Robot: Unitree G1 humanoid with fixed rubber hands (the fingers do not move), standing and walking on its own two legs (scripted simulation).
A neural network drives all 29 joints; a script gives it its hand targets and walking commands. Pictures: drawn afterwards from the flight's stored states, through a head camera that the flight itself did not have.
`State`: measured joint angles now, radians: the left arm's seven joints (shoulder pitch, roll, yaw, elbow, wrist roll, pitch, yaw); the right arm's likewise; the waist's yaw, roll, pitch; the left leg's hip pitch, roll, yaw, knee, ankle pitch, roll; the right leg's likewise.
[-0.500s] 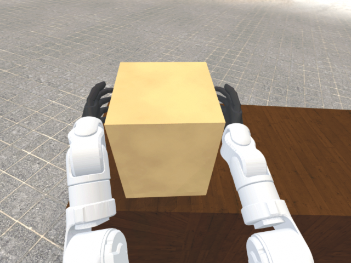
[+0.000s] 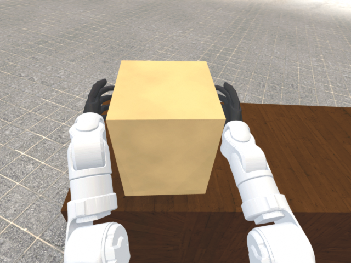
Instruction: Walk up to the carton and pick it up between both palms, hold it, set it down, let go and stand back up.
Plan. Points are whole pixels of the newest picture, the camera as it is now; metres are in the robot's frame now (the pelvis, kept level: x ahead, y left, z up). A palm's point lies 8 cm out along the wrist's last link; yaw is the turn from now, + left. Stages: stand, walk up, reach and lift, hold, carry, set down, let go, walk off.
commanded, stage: hold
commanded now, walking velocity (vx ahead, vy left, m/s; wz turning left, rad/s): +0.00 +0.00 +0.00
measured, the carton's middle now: (165, 129) +0.39 +0.01 +0.14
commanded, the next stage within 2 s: set down in 1.82 s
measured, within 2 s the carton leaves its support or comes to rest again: neither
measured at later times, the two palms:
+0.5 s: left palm (94, 120) +0.36 +0.16 +0.19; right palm (229, 124) +0.36 -0.13 +0.18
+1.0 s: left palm (96, 115) +0.35 +0.15 +0.21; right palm (235, 120) +0.35 -0.14 +0.20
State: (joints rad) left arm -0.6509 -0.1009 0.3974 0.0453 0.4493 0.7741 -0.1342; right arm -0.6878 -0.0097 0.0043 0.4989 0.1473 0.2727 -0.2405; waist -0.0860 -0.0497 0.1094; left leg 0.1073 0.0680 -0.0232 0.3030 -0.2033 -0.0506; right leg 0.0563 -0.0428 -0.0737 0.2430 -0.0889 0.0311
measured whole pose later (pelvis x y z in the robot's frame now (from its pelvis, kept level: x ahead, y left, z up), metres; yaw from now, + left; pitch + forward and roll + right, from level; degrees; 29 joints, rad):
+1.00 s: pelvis -0.01 +0.00 +0.00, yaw +1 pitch -12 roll -1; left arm -0.66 -0.09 0.39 0.05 0.43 0.75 -0.13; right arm -0.69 -0.01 -0.02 0.47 0.13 0.27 -0.24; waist -0.10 -0.04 0.12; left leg 0.09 0.06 -0.04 0.31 -0.19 -0.05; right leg 0.05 -0.05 -0.09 0.25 -0.08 0.03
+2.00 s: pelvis -0.01 +0.00 +0.00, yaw +2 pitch -12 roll -1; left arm -0.67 -0.09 0.38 0.08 0.43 0.70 -0.12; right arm -0.69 0.01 -0.05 0.47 0.08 0.23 -0.22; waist -0.11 -0.03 0.10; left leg 0.08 0.05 -0.05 0.31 -0.19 -0.05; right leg 0.05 -0.06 -0.10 0.25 -0.08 0.03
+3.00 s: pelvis +0.03 +0.02 +0.00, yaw +1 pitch -9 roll -1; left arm -0.62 -0.11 0.35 0.36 0.43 0.37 -0.10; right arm -0.54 0.02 -0.11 0.60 -0.01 -0.11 -0.23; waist -0.13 -0.03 0.15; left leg 0.08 0.04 -0.03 0.31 -0.23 -0.03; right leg 0.08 -0.07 -0.09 0.18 -0.09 0.06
